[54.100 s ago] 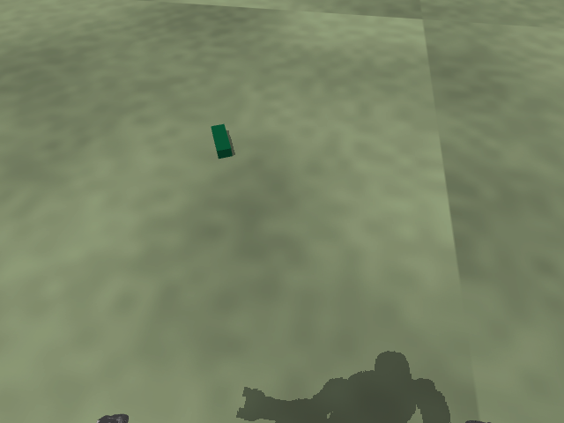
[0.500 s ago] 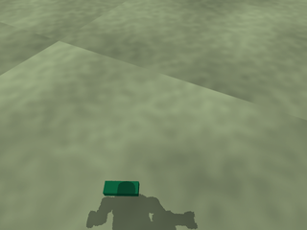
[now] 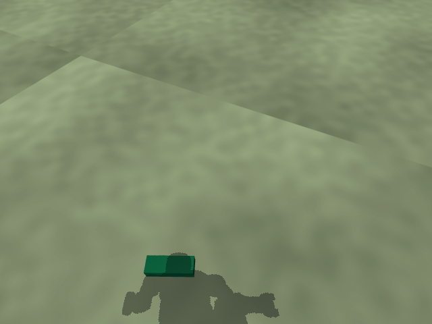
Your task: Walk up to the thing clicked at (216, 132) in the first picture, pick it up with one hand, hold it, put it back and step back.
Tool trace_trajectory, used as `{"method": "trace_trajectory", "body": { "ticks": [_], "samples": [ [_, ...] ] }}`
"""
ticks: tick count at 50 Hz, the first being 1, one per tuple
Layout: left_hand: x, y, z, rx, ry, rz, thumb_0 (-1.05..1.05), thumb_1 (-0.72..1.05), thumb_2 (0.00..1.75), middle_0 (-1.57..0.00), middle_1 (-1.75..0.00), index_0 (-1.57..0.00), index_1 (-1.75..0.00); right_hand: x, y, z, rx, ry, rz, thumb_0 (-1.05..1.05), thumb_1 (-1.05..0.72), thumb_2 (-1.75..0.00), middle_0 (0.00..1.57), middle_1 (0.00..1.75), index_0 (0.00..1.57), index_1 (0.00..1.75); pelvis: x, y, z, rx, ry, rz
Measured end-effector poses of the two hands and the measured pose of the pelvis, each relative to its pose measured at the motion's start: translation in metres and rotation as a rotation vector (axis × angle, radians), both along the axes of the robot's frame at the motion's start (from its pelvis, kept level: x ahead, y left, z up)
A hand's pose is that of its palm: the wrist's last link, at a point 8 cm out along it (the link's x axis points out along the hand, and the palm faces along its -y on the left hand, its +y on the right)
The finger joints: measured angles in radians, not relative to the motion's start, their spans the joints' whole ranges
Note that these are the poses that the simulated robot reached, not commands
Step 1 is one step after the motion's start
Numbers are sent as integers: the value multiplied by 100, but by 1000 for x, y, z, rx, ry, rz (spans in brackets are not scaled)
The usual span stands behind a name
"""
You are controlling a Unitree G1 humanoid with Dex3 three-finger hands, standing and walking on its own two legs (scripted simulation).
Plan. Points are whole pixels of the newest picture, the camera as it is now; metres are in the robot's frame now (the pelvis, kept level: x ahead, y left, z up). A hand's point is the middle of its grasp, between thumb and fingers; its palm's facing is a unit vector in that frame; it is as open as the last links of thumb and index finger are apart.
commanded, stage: stand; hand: left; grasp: from above
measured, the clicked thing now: (170, 266) +0.43 +0.25 -0.75
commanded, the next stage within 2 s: step back in 0.72 s
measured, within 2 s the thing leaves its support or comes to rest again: neither
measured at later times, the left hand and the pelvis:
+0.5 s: hand out of the picture +0.06 +0.25 -0.16, palm faces -0.01 -0.94 -0.34, open 7.4 cm; pelvis +0.00 +0.00 +0.00, yaw +0 degrees
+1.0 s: hand out of the picture +0.09 +0.30 -0.17, palm faces -0.02 -0.93 -0.38, open 7.4 cm; pelvis -0.03 +0.04 -0.02, yaw +2 degrees
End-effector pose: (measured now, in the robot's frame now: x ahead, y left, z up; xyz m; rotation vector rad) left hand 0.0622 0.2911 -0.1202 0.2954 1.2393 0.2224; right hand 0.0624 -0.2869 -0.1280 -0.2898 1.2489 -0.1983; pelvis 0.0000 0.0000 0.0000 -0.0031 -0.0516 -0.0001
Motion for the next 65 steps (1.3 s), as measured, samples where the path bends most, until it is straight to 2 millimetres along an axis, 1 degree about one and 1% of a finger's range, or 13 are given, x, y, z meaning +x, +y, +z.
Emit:
{"method": "trace_trajectory", "body": {
  "ticks": [11,26,36,39,43,46,50,52,55,57,59,65],
  "samples": [
    [2,-1,0,-2,-8,-4,1,91,89,-20,-30,-20,-30,5,-2,2,-2,-8,7,1,-91,-90,21,30,21,30,0,-2,0,-2,1,5],
    [-5,0,-1,-1,13,-9,1,91,89,-20,-30,-20,-30,-1,-4,2,-2,11,4,1,-91,-90,21,30,21,30,0,-3,0,-1,8,5],
    [-2,-1,0,-1,13,-13,1,91,89,-20,-30,-20,-30,0,-6,1,0,17,6,1,-91,-90,21,30,21,29,3,-4,0,1,12,5],
    [0,3,0,1,-2,10,1,91,89,-20,-30,-20,-30,4,-9,0,-2,9,1,1,-91,-90,21,30,21,30,-3,-3,-3,-5,15,7],
    [1,16,-2,25,-10,5,1,90,89,-20,-30,-20,-30,6,-12,-1,-23,-13,1,1,-91,-90,21,30,21,30,-18,4,-8,-6,9,9],
    [5,30,-4,39,-20,-22,1,90,89,-21,-30,-20,-30,0,-11,0,-47,-14,-4,0,-91,-90,21,30,21,29,-25,16,-12,0,18,8],
    [21,55,-16,41,-70,-51,1,90,89,-21,-30,-20,-30,-18,-1,1,-92,6,0,0,-91,-90,20,30,21,29,-33,36,-24,-18,36,27],
    [29,66,-24,34,-101,-45,1,90,89,-20,-30,-20,-30,-30,7,0,-117,31,7,0,-91,-90,20,30,20,29,-41,45,-28,-8,32,27],
    [31,72,-26,27,-113,-42,1,91,89,-20,-30,-20,-30,-50,23,6,-118,69,15,0,-91,-90,20,30,21,29,-50,52,-24,-15,30,28],
    [27,72,-25,15,-102,-47,1,91,89,-20,-30,-20,-30,-60,31,11,-117,81,10,0,-91,-90,21,30,21,29,-55,56,-18,-26,41,31],
    [19,71,-24,5,-87,-56,1,91,89,-20,-30,-20,-30,-64,38,13,-118,75,2,1,-91,-90,21,30,21,30,-59,61,-15,-27,48,17],
    [-16,73,-24,9,-24,-89,1,91,89,-20,-30,-20,-30,-65,52,9,-97,-24,-26,1,-91,-90,21,30,21,30,-74,69,-16,-9,31,-26]
  ]
}}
